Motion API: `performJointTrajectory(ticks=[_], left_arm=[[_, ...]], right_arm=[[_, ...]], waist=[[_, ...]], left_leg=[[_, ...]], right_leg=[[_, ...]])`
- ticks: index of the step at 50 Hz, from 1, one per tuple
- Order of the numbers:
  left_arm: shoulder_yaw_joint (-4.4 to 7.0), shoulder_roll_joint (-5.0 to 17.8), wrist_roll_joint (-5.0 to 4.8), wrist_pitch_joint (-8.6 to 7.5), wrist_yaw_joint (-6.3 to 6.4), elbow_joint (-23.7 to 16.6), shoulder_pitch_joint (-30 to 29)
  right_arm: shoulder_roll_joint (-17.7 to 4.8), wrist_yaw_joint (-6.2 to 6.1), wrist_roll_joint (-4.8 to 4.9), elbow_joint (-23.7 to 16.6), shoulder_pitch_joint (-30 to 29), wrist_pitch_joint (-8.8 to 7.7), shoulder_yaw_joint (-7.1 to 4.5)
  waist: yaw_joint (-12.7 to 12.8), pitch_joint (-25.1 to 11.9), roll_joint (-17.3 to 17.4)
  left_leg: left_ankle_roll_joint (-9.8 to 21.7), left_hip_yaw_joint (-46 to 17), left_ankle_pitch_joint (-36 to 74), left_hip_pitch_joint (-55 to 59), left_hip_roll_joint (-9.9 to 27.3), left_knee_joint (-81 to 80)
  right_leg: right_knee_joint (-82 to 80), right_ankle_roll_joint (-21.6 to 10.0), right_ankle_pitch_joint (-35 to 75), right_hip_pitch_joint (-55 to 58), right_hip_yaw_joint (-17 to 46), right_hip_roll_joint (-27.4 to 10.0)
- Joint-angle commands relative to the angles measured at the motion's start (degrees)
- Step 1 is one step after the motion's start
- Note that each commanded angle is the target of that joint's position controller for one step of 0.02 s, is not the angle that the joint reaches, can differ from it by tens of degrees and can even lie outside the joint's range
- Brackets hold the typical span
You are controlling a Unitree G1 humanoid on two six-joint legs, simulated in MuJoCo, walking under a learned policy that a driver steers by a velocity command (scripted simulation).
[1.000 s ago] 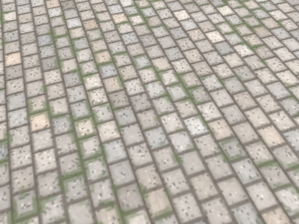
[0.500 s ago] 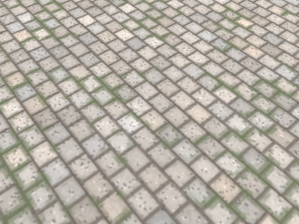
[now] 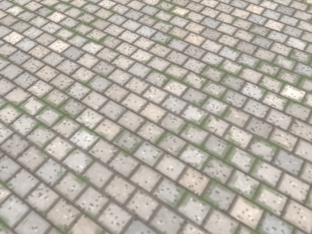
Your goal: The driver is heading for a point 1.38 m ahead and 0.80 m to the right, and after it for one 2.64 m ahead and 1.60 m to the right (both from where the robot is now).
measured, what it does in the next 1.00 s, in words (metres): steps on the spot, turning right: left foot, then right foot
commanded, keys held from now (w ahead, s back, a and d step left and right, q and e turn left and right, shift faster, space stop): e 0.68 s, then w+e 0.32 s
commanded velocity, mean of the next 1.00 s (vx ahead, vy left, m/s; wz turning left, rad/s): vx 0.07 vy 0.00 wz -0.60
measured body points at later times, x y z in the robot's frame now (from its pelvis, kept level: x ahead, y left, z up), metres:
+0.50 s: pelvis -0.01 +0.01 +0.00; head +0.02 +0.00 +0.44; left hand +0.20 +0.23 -0.11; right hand +0.01 -0.29 -0.12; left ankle +0.02 +0.12 -0.74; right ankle -0.06 -0.08 -0.72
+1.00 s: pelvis +0.03 -0.03 +0.00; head +0.04 -0.04 +0.45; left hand +0.22 +0.19 -0.11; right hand +0.02 -0.35 -0.09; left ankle +0.14 +0.06 -0.71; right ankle -0.05 -0.08 -0.74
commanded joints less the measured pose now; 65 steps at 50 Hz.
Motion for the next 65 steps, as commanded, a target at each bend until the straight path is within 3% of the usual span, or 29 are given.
performJointTrajectory(ticks=[1,3,4,5,6,8,9,11,17,22,25,26,27,28,29,30,31,33,36,39,49,52,53,54,55,56,57,59,65], left_arm=[[2.87,10.24,-0.05,-0.47,-0.01,-3.44,-1.58],[2.65,9.44,-0.92,-0.39,0.19,-3.67,-4.51],[2.01,7.12,-1.39,-0.64,0.38,-4.03,-3.82],[1.05,2.75,-1.68,-0.92,0.51,-4.6,0.41],[2.43,8.38,0.4,-0.53,1.02,-3.63,0.3],[3.05,8.96,0.69,0.06,0.27,-1.91,0.72],[3.01,8.36,0.33,0.46,-0.4,-1.27,1.51],[2.63,7.55,-0.28,0.9,-1.41,-0.85,1.82],[1.39,5.28,-0.47,1.57,-2.05,-2.87,-4.3],[0.44,4.2,-1.1,1.44,-2.27,-4.28,-5.58],[0.33,4.0,-0.8,0.66,-1.93,-4.02,-3.03],[0.47,4.73,-0.06,0.01,-1.35,-3.47,-1.44],[1.51,9.59,0.89,-0.86,-0.63,-3.69,-0.12],[3.46,17.83,-0.07,-1.09,-0.54,-4.58,1.29],[3.35,14.88,-0.62,-1.11,-0.53,-3.53,4.61],[2.22,11.55,-0.76,-1.01,-0.24,-3.44,1.75],[1.5,9.24,-0.68,-0.75,0.1,-3.86,-2.29],[0.96,7.65,-0.95,-0.78,0.78,-4.38,-4.74],[1.36,8.59,-0.94,-1.19,0.31,-3.25,-0.71],[1.49,8.6,-0.28,-1.44,-0.02,-2.16,2.12],[2.23,10.28,0.45,-4.02,-0.34,-0.08,6.31],[2.22,9.81,0.21,-4.21,-0.32,-1.02,1.19],[1.77,7.85,-0.08,-4.57,-0.14,-1.11,0.88],[0.38,2.75,-0.51,-5.25,-0.19,-1.77,2.02],[0.29,3.28,-0.47,-5.23,0.05,-3.55,0.72],[0.64,6.13,0.9,-4.92,0.15,-2.67,2.14],[0.77,6.48,1.25,-4.93,-0.55,-1.14,2.03],[0.45,4.78,1.29,-4.82,-1.94,0.93,3.16],[-0.72,3.13,1.65,-4.64,-2.81,-1.21,-5.69]], right_arm=[[-5.2,-0.62,0.53,-4.13,1.19,-1.44,-1.02],[-4.9,-1.36,0.28,-3.01,5.49,-2.18,-0.89],[-7.76,-1.99,-0.4,-2.86,6.32,-2.67,-1.46],[-13.14,-2.18,-0.74,-4.51,3.08,-2.52,-2.21],[-13.31,-1.52,-0.83,-4.49,3.0,-1.97,-2.54],[-6.96,-0.73,-0.31,-5.11,-0.61,-1.98,-0.79],[-6.03,-0.77,-0.54,-5.55,-2.47,-1.99,-0.46],[-6.12,-1.17,-0.81,-5.41,-1.7,-2.17,-0.49],[-7.68,-0.93,-0.88,-2.79,4.87,-2.57,-1.61],[-9.55,0.32,-1.21,-2.08,3.79,-2.5,-2.43],[-10.42,0.68,-0.32,-1.52,3.05,-1.97,-2.78],[-9.98,0.75,-0.07,-0.95,4.05,-1.78,-2.76],[-7.47,1.07,-0.49,-1.37,6.32,-1.44,-2.2],[-3.73,0.49,-0.87,-5.97,2.79,-0.68,-0.86],[-6.56,-0.23,-0.95,-5.19,0.88,0.11,-1.38],[-6.5,-0.08,-0.19,-4.42,1.28,0.37,-1.53],[-6.8,0.13,0.16,-3.45,1.97,0.03,-1.71],[-7.85,0.57,-1.11,-2.08,3.9,-0.28,-2.12],[-7.26,1.38,-1.32,-1.92,4.09,-0.02,-2.04],[-7.15,1.88,-1.8,-2.79,-0.08,-0.14,-2.05],[-5.82,2.07,-0.82,-4.28,-5.9,-3.93,-1.04],[-5.02,0.94,0.02,-2.01,2.71,-5.13,-0.82],[-6.97,0.13,-0.33,-0.61,7.7,-5.72,-1.41],[-11.93,-0.76,-1.34,-0.31,13.35,-6.27,-2.34],[-17.37,-0.94,-1.76,-0.17,14.94,-5.96,-3.51],[-14.67,-0.64,-1.67,0.43,12.1,-5.73,-3.28],[-9.92,-0.02,-1.03,-0.02,9.72,-5.96,-2.14],[-6.08,0.57,-1.06,0.23,7.61,-6.8,-1.04],[-4.79,1.86,-0.31,5.01,14.19,-8.79,-0.81]], waist=[[-1.37,-5.89,-6.96],[-4.68,-5.65,-6.03],[-4.29,-6.18,-0.97],[-1.12,-6.91,12.48],[-2.24,-5.52,10.74],[-0.03,-2.1,5.74],[0.62,-1.98,6.85],[-0.17,-2.8,9.02],[-4.01,-4.29,9.11],[-3.87,-5.38,11.31],[-1.62,-6.13,10.07],[-0.43,-6.5,6.53],[-0.28,-6.4,-6.85],[-0.05,-4.42,-17.59],[2.68,-6.08,-9.29],[0.45,-3.54,-7.2],[-1.47,-1.77,-5.84],[-2.42,-3.64,-7.78],[-1.46,-6.7,-5.35],[0.45,-2.24,-7.48],[1.47,-0.75,-5.92],[-5.01,-1.0,-4.18],[-7.55,-2.41,-0.46],[-9.23,-6.55,9.61],[-8.87,-6.65,14.92],[-5.0,-1.23,9.43],[-3.85,1.76,5.3],[-2.38,1.97,6.12],[-3.84,0.65,6.46]], left_leg=[[1.18,-0.26,-0.21,3.2,-1.7,-6.68],[1.87,-0.17,7.91,13.05,-1.44,-21.31],[3.21,-6.11,8.6,19.01,5.55,-27.86],[8.22,-21.84,11.46,23.57,20.66,-31.68],[14.11,-24.7,16.91,16.24,24.48,-30.39],[14.01,-14.99,20.94,11.23,19.27,-29.13],[12.42,-9.95,22.18,11.4,15.87,-28.63],[12.02,-4.78,28.13,14.4,13.58,-27.37],[13.94,-2.09,32.73,22.11,17.09,-25.15],[12.87,2.3,35.15,17.43,18.06,-22.32],[9.89,4.99,32.5,14.5,17.91,-16.5],[6.69,7.24,26.67,10.54,16.8,-11.64],[2.52,12.1,10.37,0.29,12.05,2.02],[-0.41,10.58,-13.87,-12.17,1.95,10.37],[-0.34,3.43,-13.59,-11.21,3.7,17.59],[-0.1,2.18,-9.13,-11.68,4.42,19.56],[-0.01,1.33,-3.96,-11.0,5.21,17.77],[-0.6,2.21,1.08,-9.46,4.47,17.98],[-1.21,2.25,3.05,-9.84,3.89,16.63],[-1.38,1.83,3.71,-14.35,3.64,10.49],[0.29,0.75,3.3,-5.6,0.59,-6.36],[1.7,1.03,8.74,15.31,-0.68,-18.56],[2.02,-0.86,8.18,26.33,1.69,-21.21],[3.9,-14.7,-6.96,34.4,14.9,-27.76],[8.03,-37.31,-26.75,32.84,25.04,-36.85],[9.93,-37.18,-28.17,25.86,25.54,-36.08],[9.6,-30.88,-22.79,21.75,22.1,-35.59],[8.45,-17.94,-7.13,19.39,15.82,-36.07],[10.59,-4.93,23.99,22.54,13.25,-35.2]], right_leg=[[-3.74,-7.69,21.95,4.87,19.16,-15.04],[-1.27,-3.67,16.19,0.25,18.66,-11.71],[3.53,-0.27,5.09,-5.04,15.0,-8.11],[15.6,3.17,-15.29,-13.52,2.56,1.1],[26.22,3.83,-22.14,-15.04,-3.45,1.5],[36.17,4.56,-16.54,-13.47,-3.82,-2.15],[38.78,5.17,-13.68,-13.51,-4.91,-2.37],[40.23,6.7,-11.97,-15.08,-7.18,-2.84],[30.12,7.54,-13.56,-16.16,-10.04,-5.54],[17.01,5.21,-14.98,-5.57,-14.63,-6.47],[3.66,3.11,-7.79,1.92,-16.35,-5.56],[-3.98,2.28,-1.06,7.21,-14.3,-5.51],[-12.03,0.02,2.07,13.6,2.14,-15.92],[-11.13,-9.21,22.17,11.29,21.17,-30.24],[-8.83,-13.24,25.33,11.66,17.37,-29.22],[-8.26,-12.77,24.3,9.67,12.06,-25.69],[-8.82,-10.18,20.9,7.84,7.92,-21.32],[-8.09,-8.15,24.96,9.13,4.68,-16.98],[-10.55,-8.77,8.56,11.13,7.29,-16.04],[-15.85,-9.98,-16.59,11.0,13.98,-15.99],[-13.03,-11.4,-15.64,5.02,20.82,-14.99],[-7.98,-7.35,-14.61,-7.89,19.64,-10.99],[-1.88,-4.79,-17.29,-15.39,16.19,-7.56],[13.9,-1.8,-22.95,-20.85,6.9,-2.05],[26.06,-0.85,-23.77,-29.1,-1.2,3.78],[32.95,-0.88,-17.66,-29.83,-0.99,-2.77],[33.97,-0.82,-12.95,-28.4,-1.33,-4.3],[33.53,0.58,-6.06,-25.26,-3.19,-5.93],[31.3,2.56,1.32,-29.55,-6.13,-6.46]])
Velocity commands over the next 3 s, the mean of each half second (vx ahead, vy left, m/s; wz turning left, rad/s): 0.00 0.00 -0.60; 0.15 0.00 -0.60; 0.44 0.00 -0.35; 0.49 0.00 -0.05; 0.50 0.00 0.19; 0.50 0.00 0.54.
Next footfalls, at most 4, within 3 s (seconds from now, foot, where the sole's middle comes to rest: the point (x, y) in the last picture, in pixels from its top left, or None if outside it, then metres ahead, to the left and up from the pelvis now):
0.08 left None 0.06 0.11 -0.78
0.54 right None -0.01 -0.09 -0.78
1.06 left None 0.19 0.01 -0.78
1.52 right None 0.27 -0.34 -0.78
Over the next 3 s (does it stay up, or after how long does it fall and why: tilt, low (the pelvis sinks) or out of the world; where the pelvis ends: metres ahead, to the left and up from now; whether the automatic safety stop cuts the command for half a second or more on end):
stays up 0.77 -0.71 0.00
